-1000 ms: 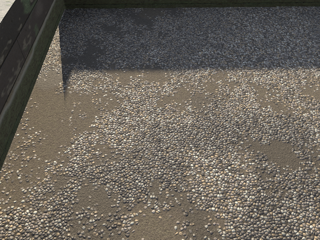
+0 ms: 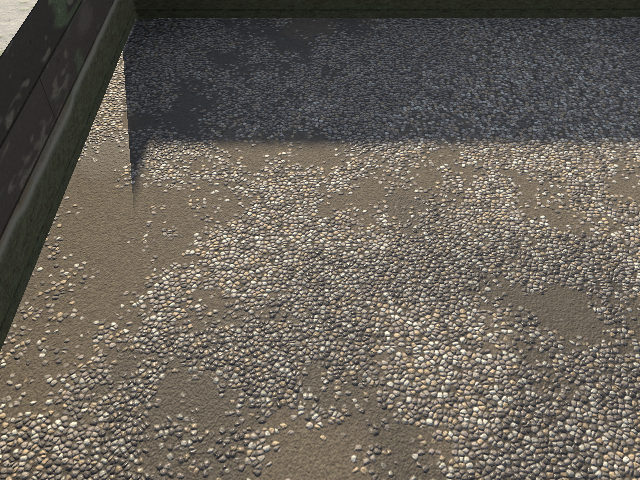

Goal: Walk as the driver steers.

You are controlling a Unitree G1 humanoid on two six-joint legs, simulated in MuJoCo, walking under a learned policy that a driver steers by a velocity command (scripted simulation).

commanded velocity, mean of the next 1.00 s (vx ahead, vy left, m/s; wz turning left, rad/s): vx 0.50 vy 0.00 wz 0.00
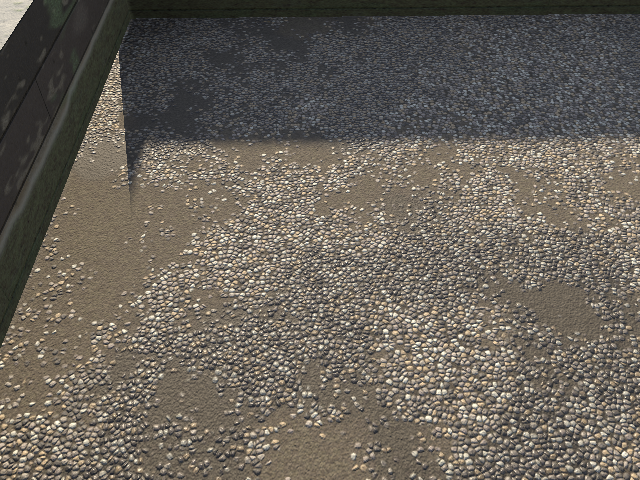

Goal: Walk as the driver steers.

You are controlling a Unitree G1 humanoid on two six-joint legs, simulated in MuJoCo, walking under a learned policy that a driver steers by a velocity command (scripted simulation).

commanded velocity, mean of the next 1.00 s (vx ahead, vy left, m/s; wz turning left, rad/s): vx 0.24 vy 0.00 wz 0.00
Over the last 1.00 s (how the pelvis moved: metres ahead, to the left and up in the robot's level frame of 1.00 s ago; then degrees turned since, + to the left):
0.00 0.00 0.00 0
